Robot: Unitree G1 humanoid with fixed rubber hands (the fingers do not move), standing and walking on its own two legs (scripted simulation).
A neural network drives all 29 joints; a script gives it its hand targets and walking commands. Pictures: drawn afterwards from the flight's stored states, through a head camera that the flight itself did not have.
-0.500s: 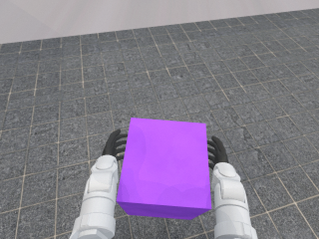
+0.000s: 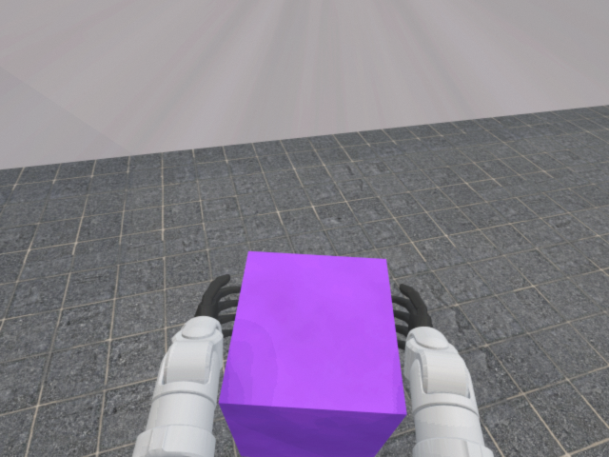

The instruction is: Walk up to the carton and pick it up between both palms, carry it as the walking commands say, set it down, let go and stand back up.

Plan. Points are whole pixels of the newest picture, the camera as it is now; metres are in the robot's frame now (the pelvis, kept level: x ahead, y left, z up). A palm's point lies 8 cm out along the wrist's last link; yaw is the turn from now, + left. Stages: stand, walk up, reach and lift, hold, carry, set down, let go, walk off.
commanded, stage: reach and lift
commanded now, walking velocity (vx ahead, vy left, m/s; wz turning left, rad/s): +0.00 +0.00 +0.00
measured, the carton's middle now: (310, 361) +0.30 -0.02 -0.04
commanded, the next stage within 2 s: hold in 1.32 s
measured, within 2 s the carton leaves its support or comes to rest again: neither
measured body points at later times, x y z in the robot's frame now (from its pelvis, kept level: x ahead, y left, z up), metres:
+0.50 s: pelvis -0.01 +0.00 +0.00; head -0.06 +0.00 +0.45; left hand +0.31 +0.14 +0.05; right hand +0.30 -0.16 +0.05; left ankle +0.00 +0.12 -0.74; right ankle +0.02 -0.13 -0.74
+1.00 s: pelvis +0.00 -0.01 +0.00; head -0.05 -0.01 +0.45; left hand +0.31 +0.14 +0.05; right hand +0.31 -0.15 +0.05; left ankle +0.00 +0.12 -0.74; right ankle +0.02 -0.13 -0.74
